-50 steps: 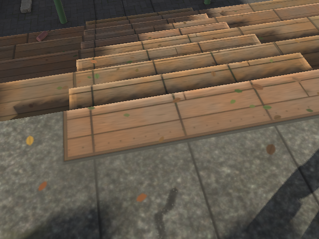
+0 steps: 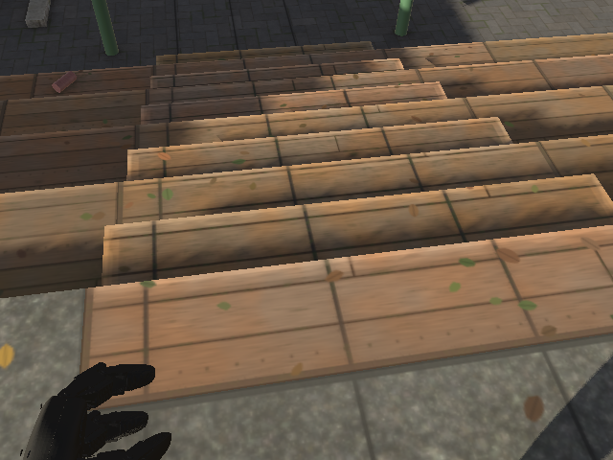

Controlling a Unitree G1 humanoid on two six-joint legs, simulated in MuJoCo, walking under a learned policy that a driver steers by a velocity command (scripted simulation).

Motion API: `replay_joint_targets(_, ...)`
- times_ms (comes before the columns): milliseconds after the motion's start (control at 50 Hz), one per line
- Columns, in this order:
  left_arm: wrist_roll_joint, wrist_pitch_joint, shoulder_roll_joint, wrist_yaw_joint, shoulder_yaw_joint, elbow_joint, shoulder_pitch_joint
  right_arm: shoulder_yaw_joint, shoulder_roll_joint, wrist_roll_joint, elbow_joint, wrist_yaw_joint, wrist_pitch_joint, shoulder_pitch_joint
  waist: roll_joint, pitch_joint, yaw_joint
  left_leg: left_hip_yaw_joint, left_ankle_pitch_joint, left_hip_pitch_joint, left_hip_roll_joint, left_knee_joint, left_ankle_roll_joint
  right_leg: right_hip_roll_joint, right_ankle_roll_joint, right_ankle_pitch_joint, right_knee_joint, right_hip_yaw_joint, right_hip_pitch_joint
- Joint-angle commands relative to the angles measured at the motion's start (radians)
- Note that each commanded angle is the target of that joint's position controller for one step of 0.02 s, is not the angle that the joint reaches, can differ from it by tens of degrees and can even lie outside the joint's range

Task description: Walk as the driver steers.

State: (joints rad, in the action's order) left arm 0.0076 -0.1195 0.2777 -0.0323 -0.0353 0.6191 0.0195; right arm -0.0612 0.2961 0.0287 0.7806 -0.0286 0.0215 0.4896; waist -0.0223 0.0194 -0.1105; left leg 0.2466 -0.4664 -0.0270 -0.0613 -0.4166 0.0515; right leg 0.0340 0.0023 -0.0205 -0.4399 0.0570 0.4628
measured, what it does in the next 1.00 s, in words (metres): walks ahead: left foot, then right foot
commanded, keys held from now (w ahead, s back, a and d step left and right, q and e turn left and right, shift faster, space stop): w+q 0.04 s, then w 0.22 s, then w+e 0.74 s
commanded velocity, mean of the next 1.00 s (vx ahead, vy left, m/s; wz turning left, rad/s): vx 0.50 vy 0.00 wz -0.16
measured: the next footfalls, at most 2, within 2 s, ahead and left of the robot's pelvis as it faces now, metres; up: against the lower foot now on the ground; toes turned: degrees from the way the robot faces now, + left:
left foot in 0.46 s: +0.38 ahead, +0.17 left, +0.00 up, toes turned +5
right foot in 0.94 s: +0.67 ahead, -0.11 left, +0.00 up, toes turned -13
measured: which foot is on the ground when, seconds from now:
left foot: down 0.00-0.00, up 0.02-0.44, down 0.46-0.98, up 1.00-1.00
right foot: down 0.00-0.48, up 0.50-0.92, down 0.94-1.00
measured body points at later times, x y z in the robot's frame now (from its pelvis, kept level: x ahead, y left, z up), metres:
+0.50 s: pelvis +0.27 +0.05 +0.00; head +0.30 +0.06 +0.45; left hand +0.26 +0.30 -0.14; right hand +0.51 -0.16 -0.07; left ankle +0.34 +0.17 -0.73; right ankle +0.13 -0.12 -0.70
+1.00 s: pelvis +0.56 +0.00 -0.01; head +0.57 +0.00 +0.44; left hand +0.80 +0.19 -0.10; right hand +0.50 -0.25 -0.15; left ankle +0.36 +0.18 -0.68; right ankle +0.63 -0.10 -0.72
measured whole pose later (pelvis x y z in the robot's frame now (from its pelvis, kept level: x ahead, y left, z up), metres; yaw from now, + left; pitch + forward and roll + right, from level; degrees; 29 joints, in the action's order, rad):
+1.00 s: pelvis +0.56 +0.00 -0.01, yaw -14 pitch +2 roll +0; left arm -0.04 -0.10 0.27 -0.05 -0.04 0.75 -0.11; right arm 0.00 0.25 -0.11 0.90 0.04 0.10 0.41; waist 0.00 -0.02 -0.03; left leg -0.19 -0.47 -0.02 0.14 -0.73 -0.04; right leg 0.06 0.10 -0.18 -0.65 -0.03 0.51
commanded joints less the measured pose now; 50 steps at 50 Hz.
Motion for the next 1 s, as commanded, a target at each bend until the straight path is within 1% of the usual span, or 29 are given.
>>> replay_joint_targets(20,-0.018,-0.005,0.254,0.03,-0.096,0.002,-0.39,-0.006,0.049,-0.03,-0.12,0.001,0.013,-0.068,-0.028,-0.349,0.238,0.0,0.371,0.428,0.037,-0.549,0.004,-0.285,0.147,-0.154,-0.032,0.301,-0.787)
replay_joint_targets(40,-0.019,0.005,0.264,0.016,-0.093,0.028,-0.392,0.01,0.017,0.006,-0.135,0.004,0.024,0.073,-0.352,-0.421,0.153,-0.051,-0.153,0.693,-0.029,-0.795,-0.029,-0.469,0.267,-0.342,0.099,0.741,-0.916)
replay_joint_targets(60,-0.006,0.008,0.154,0.016,-0.07,0.014,-0.345,-0.012,0.121,0.021,-0.102,0.004,0.023,0.024,-0.198,-0.271,0.173,-0.038,-0.07,0.766,0.054,-0.879,-0.038,-0.425,0.236,-0.465,0.14,0.683,-0.792)
replay_joint_targets(80,-0.002,0.013,0.113,0.02,-0.059,0.021,-0.303,-0.02,0.151,0.013,-0.111,0.007,0.022,-0.082,-0.096,-0.135,0.186,-0.08,0.026,0.765,0.087,-0.863,-0.041,-0.374,0.203,-0.393,0.152,0.493,-0.642)
replay_joint_targets(100,-0.01,0.016,0.109,0.017,-0.055,0.033,-0.27,-0.017,0.13,-0.002,-0.12,0.007,0.025,-0.138,-0.026,-0.07,0.166,-0.103,0.083,0.73,0.116,-0.833,-0.041,-0.328,0.192,-0.271,0.175,0.394,-0.52)
replay_joint_targets(140,-0.025,0.013,0.085,0.015,-0.045,0.052,-0.242,-0.017,0.099,-0.005,-0.132,0.018,0.027,-0.17,-0.051,-0.017,0.127,-0.108,0.13,0.673,0.151,-0.769,-0.038,-0.273,0.199,-0.13,0.226,0.269,-0.386)
replay_joint_targets(200,-0.005,-0.002,0.101,0.012,-0.051,0.088,-0.244,0.001,0.048,-0.011,-0.147,0.026,0.021,-0.203,-0.065,0.011,0.107,-0.14,0.147,0.672,0.168,-0.64,-0.048,-0.272,0.234,-0.041,0.288,0.183,-0.324)
replay_joint_targets(240,0.002,-0.001,0.135,0.013,-0.059,0.104,-0.246,0.014,0.035,-0.024,-0.166,0.034,0.029,-0.263,-0.047,0.025,0.114,-0.163,0.24,0.677,0.183,-0.514,-0.056,-0.267,0.241,0.003,0.312,0.13,-0.316)
replay_joint_targets(300,0.015,0.011,0.16,0.013,-0.061,0.123,-0.27,0.025,0.03,-0.024,-0.188,0.048,0.051,-0.372,-0.033,0.04,0.149,-0.209,0.404,0.593,0.161,-0.304,-0.058,-0.218,0.213,0.053,0.309,0.052,-0.279)
replay_joint_targets(320,-0.107,-0.009,0.038,-0.018,-0.015,0.095,-0.252,0.068,-0.012,-0.166,-0.158,0.096,0.044,-0.297,-0.043,-0.048,0.118,-0.212,0.376,0.502,0.141,-0.291,-0.05,-0.216,0.222,-0.085,0.313,0.055,-0.234)
replay_joint_targets(340,-0.107,-0.013,0.075,-0.035,-0.025,0.104,-0.262,0.057,0.006,-0.154,-0.165,0.114,0.035,-0.314,-0.058,0.006,0.118,-0.197,0.392,0.469,0.142,-0.307,-0.044,-0.229,0.229,-0.119,0.308,0.069,-0.188)
replay_joint_targets(360,-0.092,-0.012,0.118,-0.042,-0.034,0.105,-0.264,0.048,0.056,-0.134,-0.178,0.114,0.036,-0.351,-0.041,0.016,0.116,-0.201,0.402,0.478,0.136,-0.281,-0.039,-0.236,0.229,-0.146,0.288,0.079,-0.193)
replay_joint_targets(400,-0.066,-0.005,0.159,-0.048,-0.037,0.129,-0.316,0.041,0.097,-0.105,-0.201,0.097,0.056,-0.426,-0.017,0.023,0.125,-0.236,0.402,0.457,0.117,-0.171,-0.015,-0.251,0.224,-0.144,0.218,0.099,-0.27)
replay_joint_targets(440,-0.07,0.002,0.156,-0.043,-0.027,0.161,-0.382,0.035,0.124,-0.077,-0.202,0.075,0.083,-0.413,-0.016,-0.019,0.103,-0.273,0.423,0.273,0.084,-0.114,0.035,-0.226,0.195,0.045,0.101,0.097,-0.269)
replay_joint_targets(460,-0.087,-0.005,0.123,-0.045,-0.017,0.164,-0.38,0.015,0.174,-0.07,-0.171,0.067,0.096,-0.277,0.035,-0.112,0.033,-0.241,0.486,0.058,0.121,-0.151,0.098,-0.142,0.13,0.127,-0.111,0.039,-0.192)
replay_joint_targets(480,-0.104,-0.025,-0.038,-0.044,0.032,0.135,-0.537,0.011,0.233,-0.072,-0.121,0.054,0.093,-0.024,0.296,-0.459,0.02,0.15,0.642,-0.485,0.413,-0.121,0.366,0.036,0.041,-0.229,-0.471,-0.031,0.093)
replay_joint_targets(500,-0.079,-0.034,0.0,-0.064,0.028,0.124,-0.451,0.025,0.173,-0.09,-0.076,0.045,0.083,0.146,0.27,-0.437,-0.067,0.463,0.451,-0.521,0.511,0.055,0.365,0.072,0.037,-0.548,-0.708,0.02,0.319)
replay_joint_targets(520,-0.057,-0.035,0.035,-0.055,0.009,0.107,-0.302,0.016,0.166,-0.09,-0.039,0.042,0.096,0.118,0.184,-0.15,-0.072,0.331,0.267,-0.294,0.463,0.099,0.245,0.002,0.064,-0.446,-0.839,0.065,0.446)
replay_joint_targets(540,-0.051,-0.035,0.037,-0.03,0.008,0.116,-0.284,0.026,0.122,-0.077,-0.045,0.037,0.096,-0.007,0.165,-0.061,-0.01,0.176,0.179,-0.105,0.437,0.121,0.2,-0.069,0.073,-0.355,-0.871,0.023,0.44)
replay_joint_targets(560,-0.071,-0.029,0.036,-0.016,0.011,0.124,-0.317,0.049,0.052,-0.075,-0.054,0.03,0.089,-0.071,0.145,-0.085,0.038,0.098,0.231,-0.014,0.413,0.153,0.194,-0.108,0.08,-0.291,-0.822,0.03,0.355)
replay_joint_targets(580,-0.086,-0.02,0.012,-0.019,0.022,0.12,-0.296,0.061,0.009,-0.077,-0.061,0.022,0.089,-0.122,0.121,-0.056,0.066,0.031,0.34,0.076,0.403,0.18,0.189,-0.129,0.073,-0.252,-0.803,0.032,0.296)
replay_joint_targets(620,-0.084,-0.002,-0.016,-0.036,0.026,0.114,-0.275,0.061,-0.011,-0.089,-0.078,0.009,0.089,-0.187,0.107,-0.061,0.106,-0.076,0.413,0.118,0.388,0.25,0.183,-0.144,0.056,-0.261,-0.724,0.023,0.241)
replay_joint_targets(700,-0.063,0.014,-0.042,-0.076,0.036,0.106,-0.171,0.043,0.037,-0.121,-0.046,0.006,0.104,-0.165,0.077,-0.011,0.09,-0.286,0.522,0.136,0.343,0.323,0.165,-0.147,0.033,-0.018,-0.456,-0.037,0.254)
replay_joint_targets(760,-0.06,0.032,-0.025,-0.089,0.035,0.088,-0.126,0.039,0.063,-0.124,-0.01,0.027,0.103,-0.135,0.086,0.013,0.089,-0.381,0.593,0.174,0.341,0.315,0.149,-0.123,0.048,0.095,-0.332,-0.057,0.171)
replay_joint_targets(880,-0.066,0.036,0.034,-0.064,0.007,0.059,-0.051,0.019,0.123,-0.111,0.066,0.039,0.095,-0.065,0.091,0.046,0.077,-0.449,0.776,-0.06,0.381,0.211,0.122,-0.065,0.09,-0.01,-0.189,-0.095,0.174)
replay_joint_targets(940,-0.037,0.013,0.123,-0.036,-0.038,0.07,-0.147,0.004,0.175,-0.121,0.081,0.038,0.089,-0.048,0.091,-0.034,0.151,-0.535,1.14,-0.014,0.323,-0.067,0.071,0.076,0.156,-0.013,-0.121,-0.182,-0.152)
replay_joint_targets(960,-0.047,0.007,0.189,-0.006,-0.073,0.113,-0.316,0.022,0.121,-0.16,0.082,0.047,0.099,0.006,0.014,-0.169,0.179,-0.541,1.005,0.208,0.28,-0.327,0.002,0.055,0.243,0.147,-0.237,-0.097,-0.506)
replay_joint_targets(980,-0.042,0.023,0.224,0.019,-0.084,0.163,-0.568,0.073,0.005,-0.184,0.034,0.073,0.111,0.077,-0.149,-0.46,0.23,-0.462,0.399,0.576,0.156,-0.628,-0.09,-0.184,0.464,0.057,-0.148,0.361,-1.034)
replay_joint_targets(1000,-0.058,0.026,0.194,0.014,-0.068,0.225,-0.693,0.067,0.031,-0.12,0.031,0.109,0.105,-0.09,-0.043,-0.406,0.327,-0.298,-0.062,0.77,0.03,-0.827,-0.083,-0.301,0.451,-0.022,0.066,0.655,-1.056)
Over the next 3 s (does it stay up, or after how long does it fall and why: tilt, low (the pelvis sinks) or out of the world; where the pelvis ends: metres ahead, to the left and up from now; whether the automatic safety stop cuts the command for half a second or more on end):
stays up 1.47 -0.05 -0.31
